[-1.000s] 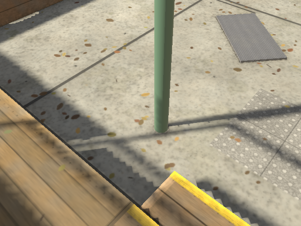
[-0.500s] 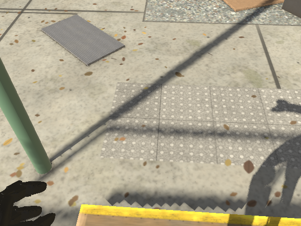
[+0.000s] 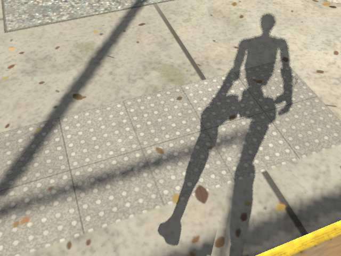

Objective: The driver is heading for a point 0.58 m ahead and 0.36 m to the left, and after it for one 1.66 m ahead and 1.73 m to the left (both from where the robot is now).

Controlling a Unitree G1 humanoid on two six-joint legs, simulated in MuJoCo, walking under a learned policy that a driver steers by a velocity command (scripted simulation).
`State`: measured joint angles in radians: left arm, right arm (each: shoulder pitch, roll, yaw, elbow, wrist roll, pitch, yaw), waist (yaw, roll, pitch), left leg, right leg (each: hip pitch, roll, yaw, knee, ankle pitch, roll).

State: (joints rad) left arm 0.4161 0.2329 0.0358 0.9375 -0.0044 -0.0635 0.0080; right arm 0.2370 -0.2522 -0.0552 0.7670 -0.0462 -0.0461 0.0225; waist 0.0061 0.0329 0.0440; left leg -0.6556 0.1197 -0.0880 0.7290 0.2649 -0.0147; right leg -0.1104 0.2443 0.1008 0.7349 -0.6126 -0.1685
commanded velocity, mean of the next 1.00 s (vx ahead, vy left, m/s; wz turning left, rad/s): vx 0.31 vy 0.00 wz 0.71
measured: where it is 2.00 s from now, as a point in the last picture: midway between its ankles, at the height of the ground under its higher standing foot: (114, 250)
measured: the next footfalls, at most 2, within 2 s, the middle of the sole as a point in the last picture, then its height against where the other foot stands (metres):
left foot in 0.12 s outside the picture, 0.15 m lower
right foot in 0.54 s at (174, 246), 0.15 m lower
